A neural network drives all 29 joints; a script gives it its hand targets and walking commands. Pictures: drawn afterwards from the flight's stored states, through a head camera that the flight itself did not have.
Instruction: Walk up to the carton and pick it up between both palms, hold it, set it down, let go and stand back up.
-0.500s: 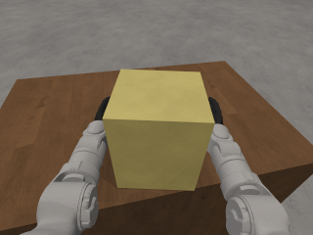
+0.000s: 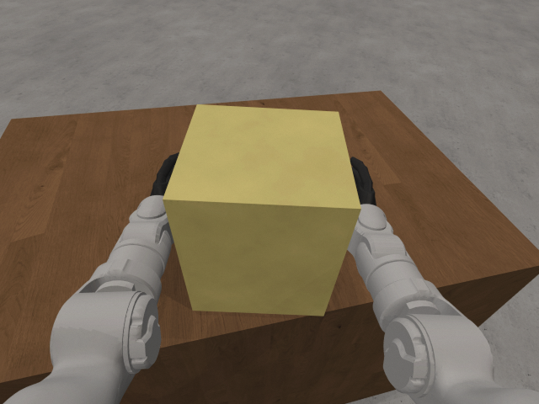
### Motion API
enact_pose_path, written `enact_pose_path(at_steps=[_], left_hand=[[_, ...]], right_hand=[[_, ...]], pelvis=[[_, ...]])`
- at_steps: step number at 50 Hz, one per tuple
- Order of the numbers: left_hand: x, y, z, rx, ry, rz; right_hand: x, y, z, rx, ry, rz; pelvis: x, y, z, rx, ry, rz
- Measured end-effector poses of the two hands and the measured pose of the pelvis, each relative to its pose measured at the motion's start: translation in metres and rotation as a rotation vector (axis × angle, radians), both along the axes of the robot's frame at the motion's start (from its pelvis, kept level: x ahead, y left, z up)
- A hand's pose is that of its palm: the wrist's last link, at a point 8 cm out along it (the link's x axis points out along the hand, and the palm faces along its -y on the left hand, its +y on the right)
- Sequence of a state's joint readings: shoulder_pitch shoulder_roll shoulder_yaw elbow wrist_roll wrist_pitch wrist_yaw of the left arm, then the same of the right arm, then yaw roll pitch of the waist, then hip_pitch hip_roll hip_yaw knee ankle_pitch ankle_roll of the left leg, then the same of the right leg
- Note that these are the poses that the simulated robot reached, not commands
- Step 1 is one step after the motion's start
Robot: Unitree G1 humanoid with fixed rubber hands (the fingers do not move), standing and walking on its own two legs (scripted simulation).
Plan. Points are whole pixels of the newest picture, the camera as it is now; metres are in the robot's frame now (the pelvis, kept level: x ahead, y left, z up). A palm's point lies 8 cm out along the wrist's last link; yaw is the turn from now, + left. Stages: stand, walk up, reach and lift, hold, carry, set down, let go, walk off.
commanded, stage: set down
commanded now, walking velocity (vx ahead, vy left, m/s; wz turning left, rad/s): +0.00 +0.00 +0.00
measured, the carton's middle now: (263, 214) +0.40 -0.03 +0.10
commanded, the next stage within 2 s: none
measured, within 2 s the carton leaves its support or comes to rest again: neither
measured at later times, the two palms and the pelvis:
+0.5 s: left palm (163, 219) +0.44 +0.12 +0.06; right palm (370, 217) +0.38 -0.21 +0.09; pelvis +0.01 -0.02 +0.00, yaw -2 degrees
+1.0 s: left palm (137, 269) +0.35 +0.16 +0.06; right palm (393, 265) +0.29 -0.20 +0.08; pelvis -0.02 +0.00 +0.00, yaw -3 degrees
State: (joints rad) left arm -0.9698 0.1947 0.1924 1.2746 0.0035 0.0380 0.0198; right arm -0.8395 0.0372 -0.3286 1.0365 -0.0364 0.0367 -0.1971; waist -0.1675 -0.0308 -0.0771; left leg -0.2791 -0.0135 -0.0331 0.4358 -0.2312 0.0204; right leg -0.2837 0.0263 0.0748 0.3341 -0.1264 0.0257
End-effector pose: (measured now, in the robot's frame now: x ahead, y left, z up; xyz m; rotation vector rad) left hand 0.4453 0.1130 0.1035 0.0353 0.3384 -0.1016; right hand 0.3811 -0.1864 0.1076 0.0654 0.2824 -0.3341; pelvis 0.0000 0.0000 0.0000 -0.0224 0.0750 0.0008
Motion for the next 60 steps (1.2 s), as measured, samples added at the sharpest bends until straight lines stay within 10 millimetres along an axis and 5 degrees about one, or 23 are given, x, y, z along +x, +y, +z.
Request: enact_pose_path(at_steps=[15,25,41,50,60], left_hand=[[0.013,-0.003,-0.022,0.005,0.045,0.009],[-0.001,0.010,-0.041,-0.021,0.034,0.018],[-0.061,0.042,-0.042,0.020,0.021,-0.019],[-0.091,0.043,-0.043,0.004,0.027,-0.053],[-0.125,0.054,-0.053,0.005,0.033,-0.047]], right_hand=[[0.012,-0.007,-0.014,0.010,0.047,-0.021],[-0.006,-0.019,-0.021,0.008,-0.004,-0.031],[-0.074,-0.026,-0.036,0.002,-0.012,-0.018],[-0.094,-0.018,-0.026,-0.015,-0.021,0.020],[-0.120,-0.011,-0.037,0.010,0.010,0.030]], pelvis=[[0.002,-0.010,-0.005,-0.005,0.077,-0.021],[0.005,-0.018,-0.003,0.000,0.064,-0.029],[-0.009,-0.007,0.001,0.009,-0.024,-0.045],[-0.019,-0.002,0.002,0.014,-0.104,-0.047],[-0.017,0.000,0.002,0.010,-0.138,-0.044]])
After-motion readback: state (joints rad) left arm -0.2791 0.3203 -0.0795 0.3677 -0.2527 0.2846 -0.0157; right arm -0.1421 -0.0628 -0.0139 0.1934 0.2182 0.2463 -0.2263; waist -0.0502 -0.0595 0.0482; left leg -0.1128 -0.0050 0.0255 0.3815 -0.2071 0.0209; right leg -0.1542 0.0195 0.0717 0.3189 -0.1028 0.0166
